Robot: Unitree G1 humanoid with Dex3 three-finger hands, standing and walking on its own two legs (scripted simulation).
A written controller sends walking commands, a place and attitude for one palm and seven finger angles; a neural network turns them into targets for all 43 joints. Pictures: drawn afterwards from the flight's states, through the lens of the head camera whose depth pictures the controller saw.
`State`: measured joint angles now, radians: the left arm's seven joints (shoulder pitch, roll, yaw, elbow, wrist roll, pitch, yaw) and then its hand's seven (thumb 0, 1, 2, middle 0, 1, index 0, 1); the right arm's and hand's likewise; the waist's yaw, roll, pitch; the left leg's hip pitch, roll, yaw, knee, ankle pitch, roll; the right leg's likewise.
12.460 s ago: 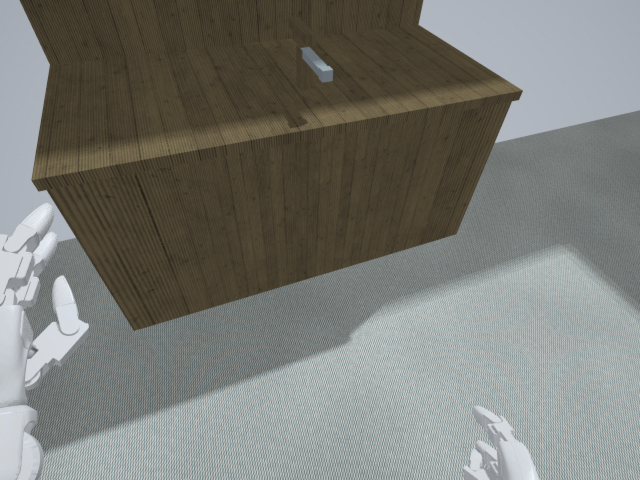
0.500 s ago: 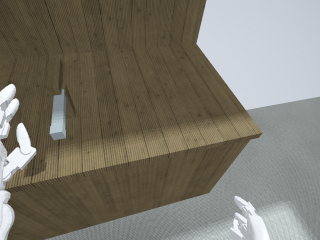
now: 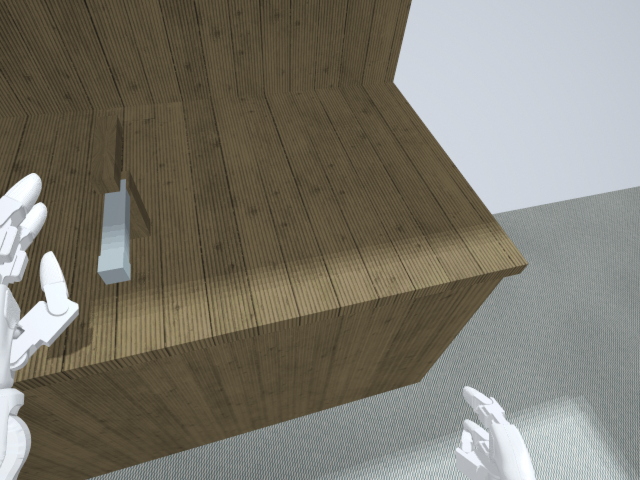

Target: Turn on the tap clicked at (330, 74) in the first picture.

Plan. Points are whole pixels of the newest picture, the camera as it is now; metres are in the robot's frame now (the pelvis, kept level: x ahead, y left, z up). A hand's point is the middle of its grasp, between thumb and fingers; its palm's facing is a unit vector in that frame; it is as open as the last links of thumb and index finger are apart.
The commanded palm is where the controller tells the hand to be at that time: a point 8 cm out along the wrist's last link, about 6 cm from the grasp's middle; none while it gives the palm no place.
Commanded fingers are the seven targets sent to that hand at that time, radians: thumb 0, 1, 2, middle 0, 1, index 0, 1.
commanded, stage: look again from close up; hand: left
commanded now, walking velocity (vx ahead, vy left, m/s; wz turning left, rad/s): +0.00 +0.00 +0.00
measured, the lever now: (114, 268) +0.32 +0.29 +0.06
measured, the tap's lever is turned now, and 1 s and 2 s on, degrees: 0 0 0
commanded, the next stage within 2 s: turn the palm inward beside the body in 0.34 s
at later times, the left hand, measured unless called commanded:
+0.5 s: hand (65, 275) +0.24 +0.26 +0.18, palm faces +0.42 -0.78 -0.46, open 7.4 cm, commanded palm +0.16 +0.27 +0.17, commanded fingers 0.00 0.90 0.90 -0.20 -0.30 -0.20 -0.30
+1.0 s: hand (101, 344) +0.19 +0.22 +0.15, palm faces +0.52 -0.80 -0.31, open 7.4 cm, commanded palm +0.14 +0.25 +0.16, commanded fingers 0.00 0.90 0.90 -0.20 -0.30 -0.20 -0.30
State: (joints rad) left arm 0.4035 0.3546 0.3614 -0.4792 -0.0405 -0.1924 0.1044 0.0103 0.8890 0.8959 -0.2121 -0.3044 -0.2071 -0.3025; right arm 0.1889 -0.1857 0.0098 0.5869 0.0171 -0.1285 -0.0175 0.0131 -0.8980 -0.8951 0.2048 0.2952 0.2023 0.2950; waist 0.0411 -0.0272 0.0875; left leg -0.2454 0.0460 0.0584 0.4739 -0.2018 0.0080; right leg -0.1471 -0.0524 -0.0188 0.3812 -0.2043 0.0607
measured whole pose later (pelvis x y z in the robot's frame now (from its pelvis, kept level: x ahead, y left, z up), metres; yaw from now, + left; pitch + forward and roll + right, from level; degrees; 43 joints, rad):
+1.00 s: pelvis -0.02 -0.07 -0.02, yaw +4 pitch -3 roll +0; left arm 0.22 0.35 0.33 -0.24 -0.10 -0.04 0.07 0.01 0.89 0.90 -0.21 -0.30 -0.20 -0.30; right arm 0.15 -0.23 0.04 0.70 0.01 -0.19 -0.08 0.01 -0.90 -0.90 0.20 0.30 0.20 0.30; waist 0.09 0.05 0.00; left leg -0.34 0.05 -0.09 0.65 -0.27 -0.04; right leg -0.27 -0.02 -0.10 0.68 -0.36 -0.03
